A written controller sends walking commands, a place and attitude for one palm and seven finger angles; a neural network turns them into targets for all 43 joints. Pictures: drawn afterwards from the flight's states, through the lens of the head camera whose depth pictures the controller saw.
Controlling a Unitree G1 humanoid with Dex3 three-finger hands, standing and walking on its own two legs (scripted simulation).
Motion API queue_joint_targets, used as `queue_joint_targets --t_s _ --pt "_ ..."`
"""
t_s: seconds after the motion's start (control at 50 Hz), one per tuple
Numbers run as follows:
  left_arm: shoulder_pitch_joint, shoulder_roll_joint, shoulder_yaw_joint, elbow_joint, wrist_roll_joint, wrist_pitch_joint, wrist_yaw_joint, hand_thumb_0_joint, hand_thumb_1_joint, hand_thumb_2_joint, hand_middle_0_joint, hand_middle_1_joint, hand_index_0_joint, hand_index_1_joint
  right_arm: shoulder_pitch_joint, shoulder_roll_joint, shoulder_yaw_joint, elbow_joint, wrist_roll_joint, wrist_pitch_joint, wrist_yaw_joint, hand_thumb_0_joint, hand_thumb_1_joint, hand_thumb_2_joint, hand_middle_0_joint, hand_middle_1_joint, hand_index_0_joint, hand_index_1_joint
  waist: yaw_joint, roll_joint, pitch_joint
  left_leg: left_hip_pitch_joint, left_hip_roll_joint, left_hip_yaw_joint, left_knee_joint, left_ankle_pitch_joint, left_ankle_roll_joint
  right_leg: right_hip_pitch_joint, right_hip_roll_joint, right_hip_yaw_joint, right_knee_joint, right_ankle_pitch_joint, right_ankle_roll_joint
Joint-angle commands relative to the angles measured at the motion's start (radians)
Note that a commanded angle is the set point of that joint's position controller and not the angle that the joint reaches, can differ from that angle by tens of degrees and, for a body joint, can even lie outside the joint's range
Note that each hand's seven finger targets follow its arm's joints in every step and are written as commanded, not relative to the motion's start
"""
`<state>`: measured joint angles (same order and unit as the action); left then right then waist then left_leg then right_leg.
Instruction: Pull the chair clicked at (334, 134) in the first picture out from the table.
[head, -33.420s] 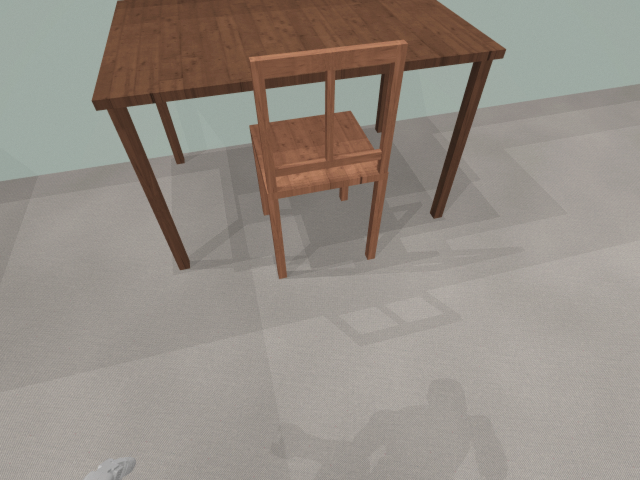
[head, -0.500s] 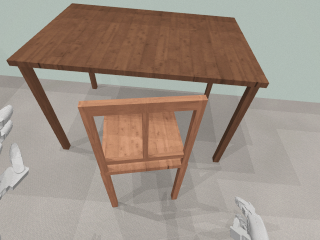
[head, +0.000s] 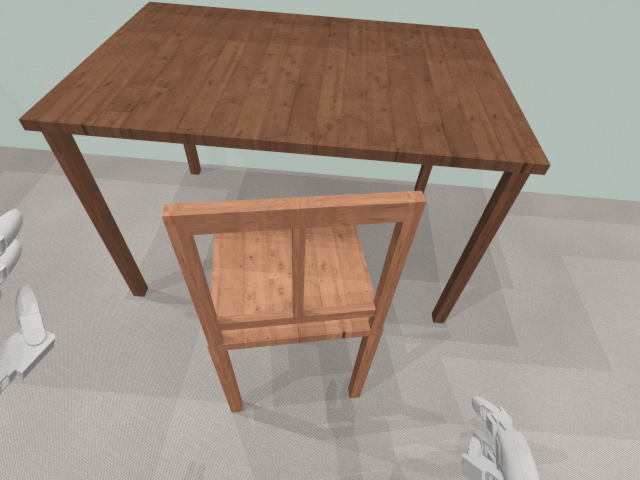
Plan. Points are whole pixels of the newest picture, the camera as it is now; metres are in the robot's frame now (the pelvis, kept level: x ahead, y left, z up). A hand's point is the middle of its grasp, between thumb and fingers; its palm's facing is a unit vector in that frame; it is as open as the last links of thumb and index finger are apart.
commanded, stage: let the arm hang, fingers relaxed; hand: left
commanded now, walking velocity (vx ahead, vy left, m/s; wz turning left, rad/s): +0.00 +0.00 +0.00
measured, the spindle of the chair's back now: (298, 274) +0.48 +0.07 -0.11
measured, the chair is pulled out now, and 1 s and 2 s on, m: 0.19 0.19 0.19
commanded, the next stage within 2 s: look to check the result in 1.16 s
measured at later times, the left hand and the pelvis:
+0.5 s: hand out of the picture -0.01 +0.16 -0.18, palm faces +0.01 -0.98 -0.19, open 7.0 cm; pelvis -0.03 -0.03 +0.00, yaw +1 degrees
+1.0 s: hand out of the picture +0.02 +0.15 -0.17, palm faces +0.03 -0.98 -0.22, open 7.2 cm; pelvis -0.02 -0.03 +0.00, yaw +0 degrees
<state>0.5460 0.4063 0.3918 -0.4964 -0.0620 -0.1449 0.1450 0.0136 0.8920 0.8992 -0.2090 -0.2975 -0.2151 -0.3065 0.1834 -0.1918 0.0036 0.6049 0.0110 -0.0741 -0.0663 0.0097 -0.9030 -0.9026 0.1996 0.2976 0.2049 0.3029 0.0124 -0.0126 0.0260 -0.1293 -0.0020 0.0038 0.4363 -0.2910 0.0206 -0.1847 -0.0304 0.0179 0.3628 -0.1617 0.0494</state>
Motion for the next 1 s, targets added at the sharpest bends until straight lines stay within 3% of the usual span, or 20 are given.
queue_joint_targets --t_s 0.0,0.02,0.04,0.06,0.08,0.1,0.12,0.14,0.18,0.2,0.24,0.28,0.3,0.32,0.36,0.38,0.42,0.52,0.64,0.98 --pt "-0.038 0.165 0.120 -0.209 0.004 -0.065 0.018 0.000 0.900 0.900 -0.200 -0.300 -0.200 -0.300 -0.104 -0.144 -0.052 -0.160 0.004 -0.055 -0.018 0.000 -0.900 -0.900 0.200 0.300 0.200 0.300 0.003 0.094 -0.106 -0.114 0.055 -0.027 -0.112 0.235 -0.016 0.163 0.008 -0.022 0.017 0.242 -0.041" --pt "-0.039 0.165 0.121 -0.213 0.005 -0.067 0.017 0.000 0.900 0.900 -0.200 -0.300 -0.200 -0.300 -0.103 -0.146 -0.053 -0.159 0.003 -0.056 -0.018 0.000 -0.900 -0.900 0.200 0.300 0.200 0.300 0.003 0.090 -0.114 -0.119 0.054 -0.028 -0.111 0.229 -0.016 0.169 0.009 -0.024 0.018 0.240 -0.040" --pt "-0.117 0.010 -0.295 0.653 0.103 0.052 -0.113 0.000 0.900 0.900 -0.200 -0.300 -0.200 -0.300 -0.099 -0.323 -0.104 0.119 -0.003 -0.101 0.077 0.000 -0.900 -0.900 0.200 0.300 0.200 0.300 -0.052 0.069 0.004 -0.161 0.076 -0.063 0.067 0.441 0.005 -0.062 -0.069 -0.051 0.178 0.294 -0.063" --pt "-0.101 -0.017 -0.261 0.697 0.100 0.107 -0.132 0.000 0.900 0.900 -0.200 -0.300 -0.200 -0.300 -0.026 -0.270 -0.109 0.135 -0.014 -0.058 0.078 0.000 -0.900 -0.900 0.200 0.300 0.200 0.300 -0.039 0.002 -0.105 -0.072 0.087 -0.054 0.077 0.519 -0.014 -0.083 -0.060 0.007 0.132 0.238 -0.059" --pt "-0.100 -0.024 -0.264 0.693 0.093 0.124 -0.137 0.000 0.900 0.900 -0.200 -0.300 -0.200 -0.300 -0.001 -0.267 -0.101 0.108 -0.013 -0.035 0.079 0.000 -0.900 -0.900 0.200 0.300 0.200 0.300 -0.041 0.020 -0.109 -0.062 0.095 -0.057 0.072 0.473 -0.011 -0.099 -0.058 -0.013 0.139 0.145 -0.058" --pt "-0.136 -0.033 -0.278 0.726 0.091 0.121 -0.139 0.000 0.900 0.900 -0.200 -0.300 -0.200 -0.300 -0.007 -0.253 -0.092 0.110 -0.019 -0.022 0.080 0.000 -0.900 -0.900 0.200 0.300 0.200 0.300 -0.036 0.013 -0.130 -0.101 0.109 -0.092 0.061 0.371 0.013 -0.119 -0.046 -0.030 0.171 0.022 -0.059" --pt "-0.170 -0.027 -0.284 0.773 0.095 0.120 -0.141 0.000 0.900 0.900 -0.200 -0.300 -0.200 -0.300 -0.019 -0.250 -0.084 0.107 -0.026 -0.010 0.080 0.000 -0.900 -0.900 0.200 0.300 0.200 0.300 -0.031 0.010 -0.111 -0.139 0.110 -0.117 0.039 0.331 0.034 -0.113 -0.037 -0.033 0.190 0.002 -0.057" --pt "-0.198 -0.015 -0.292 0.827 0.097 0.121 -0.141 0.000 0.900 0.900 -0.200 -0.300 -0.200 -0.300 -0.026 -0.251 -0.077 0.108 -0.032 -0.001 0.079 0.000 -0.900 -0.900 0.200 0.300 0.200 0.300 -0.025 -0.042 -0.110 -0.149 0.108 -0.129 0.029 0.336 0.042 -0.087 -0.035 -0.031 0.194 0.028 -0.058" --pt "-0.256 -0.001 -0.305 0.947 0.096 0.126 -0.139 0.000 0.900 0.900 -0.200 -0.300 -0.200 -0.300 -0.037 -0.244 -0.070 0.120 -0.041 0.018 0.075 0.000 -0.900 -0.900 0.200 0.300 0.200 0.300 -0.018 -0.139 -0.109 -0.158 0.092 -0.119 0.032 0.276 0.042 -0.052 -0.054 0.003 0.159 0.074 -0.063" --pt "-0.283 0.011 -0.306 1.008 0.095 0.127 -0.136 0.000 0.900 0.900 -0.200 -0.300 -0.200 -0.300 -0.036 -0.243 -0.070 0.127 -0.043 0.027 0.072 0.000 -0.900 -0.900 0.200 0.300 0.200 0.300 -0.018 -0.159 -0.113 -0.149 0.078 -0.112 0.038 0.264 0.040 -0.035 -0.070 0.026 0.147 0.117 -0.071" --pt "-0.323 0.020 -0.319 1.115 0.090 0.133 -0.130 0.000 0.900 0.900 -0.200 -0.300 -0.200 -0.300 -0.034 -0.238 -0.064 0.153 -0.043 0.042 0.064 0.000 -0.900 -0.900 0.200 0.300 0.200 0.300 -0.020 -0.139 -0.108 -0.116 0.063 -0.097 0.026 0.245 0.031 -0.024 -0.080 0.057 0.121 0.150 -0.076" --pt "-0.334 -0.001 -0.336 1.203 0.084 0.145 -0.128 0.000 0.900 0.900 -0.200 -0.300 -0.200 -0.300 -0.036 -0.202 -0.047 0.191 -0.044 0.052 0.058 0.000 -0.900 -0.900 0.200 0.300 0.200 0.300 -0.016 0.018 -0.056 -0.122 0.059 -0.090 -0.022 0.183 0.024 -0.032 -0.074 0.066 0.091 0.081 -0.070" --pt "-0.331 -0.006 -0.339 1.243 0.082 0.144 -0.128 0.000 0.900 0.900 -0.200 -0.300 -0.200 -0.300 -0.031 -0.189 -0.041 0.209 -0.043 0.054 0.055 0.000 -0.900 -0.900 0.200 0.300 0.200 0.300 -0.014 0.067 -0.057 -0.120 0.058 -0.085 -0.034 0.159 0.020 -0.022 -0.071 0.070 0.077 0.064 -0.067" --pt "-0.327 -0.010 -0.343 1.283 0.081 0.142 -0.128 0.000 0.900 0.900 -0.200 -0.300 -0.200 -0.300 -0.027 -0.179 -0.036 0.229 -0.041 0.056 0.052 0.000 -0.900 -0.900 0.200 0.300 0.200 0.300 -0.013 0.095 -0.060 -0.111 0.056 -0.082 -0.041 0.142 0.017 -0.014 -0.071 0.076 0.061 0.053 -0.068" --pt "-0.313 -0.024 -0.348 1.348 0.080 0.139 -0.128 0.000 0.900 0.900 -0.200 -0.300 -0.200 -0.300 -0.001 -0.155 -0.032 0.264 -0.035 0.063 0.047 0.000 -0.900 -0.900 0.200 0.300 0.200 0.300 -0.015 0.086 -0.051 -0.091 0.055 -0.080 -0.047 0.099 0.011 -0.018 -0.069 0.081 0.018 0.007 -0.070" --pt "-0.305 -0.053 -0.339 1.374 0.080 0.139 -0.128 0.000 0.900 0.900 -0.200 -0.300 -0.200 -0.300 0.016 -0.144 -0.036 0.282 -0.040 0.065 0.044 0.000 -0.900 -0.900 0.200 0.300 0.200 0.300 -0.016 0.129 -0.061 -0.089 0.057 -0.079 -0.053 0.077 0.012 -0.011 -0.069 0.078 0.004 -0.012 -0.074" --pt "-0.301 -0.048 -0.347 1.423 0.075 0.138 -0.129 0.000 0.900 0.900 -0.200 -0.300 -0.200 -0.300 0.037 -0.137 -0.032 0.313 -0.039 0.072 0.044 0.000 -0.900 -0.900 0.200 0.300 0.200 0.300 -0.017 0.173 -0.041 -0.109 0.055 -0.082 -0.069 0.017 0.009 -0.012 -0.066 0.080 -0.023 -0.078 -0.076" --pt "-0.306 -0.067 -0.353 1.497 0.072 0.137 -0.129 0.000 0.900 0.900 -0.200 -0.300 -0.200 -0.300 0.117 -0.130 -0.039 0.373 -0.038 0.076 0.041 0.000 -0.900 -0.900 0.200 0.300 0.200 0.300 -0.025 0.028 -0.015 -0.099 0.067 -0.094 -0.090 0.004 0.011 -0.032 -0.062 0.073 -0.061 -0.131 -0.075" --pt "-0.303 -0.092 -0.357 1.552 0.070 0.136 -0.122 0.000 0.900 0.900 -0.200 -0.300 -0.200 -0.300 0.160 -0.109 -0.038 0.423 -0.038 0.073 0.037 0.000 -0.900 -0.900 0.200 0.300 0.200 0.300 -0.024 -0.031 0.006 -0.087 0.074 -0.089 -0.100 0.057 0.011 -0.034 -0.060 0.061 -0.056 -0.091 -0.072" --pt "-0.306 -0.138 -0.348 1.578 0.075 0.137 -0.114 0.000 0.900 0.900 -0.200 -0.300 -0.200 -0.300 0.164 -0.052 -0.037 0.474 -0.041 0.071 0.033 0.000 -0.900 -0.900 0.200 0.300 0.200 0.300 -0.019 0.027 0.058 -0.105 0.075 -0.076 -0.126 0.059 0.007 -0.037 -0.051 0.057 -0.042 -0.068 -0.066"
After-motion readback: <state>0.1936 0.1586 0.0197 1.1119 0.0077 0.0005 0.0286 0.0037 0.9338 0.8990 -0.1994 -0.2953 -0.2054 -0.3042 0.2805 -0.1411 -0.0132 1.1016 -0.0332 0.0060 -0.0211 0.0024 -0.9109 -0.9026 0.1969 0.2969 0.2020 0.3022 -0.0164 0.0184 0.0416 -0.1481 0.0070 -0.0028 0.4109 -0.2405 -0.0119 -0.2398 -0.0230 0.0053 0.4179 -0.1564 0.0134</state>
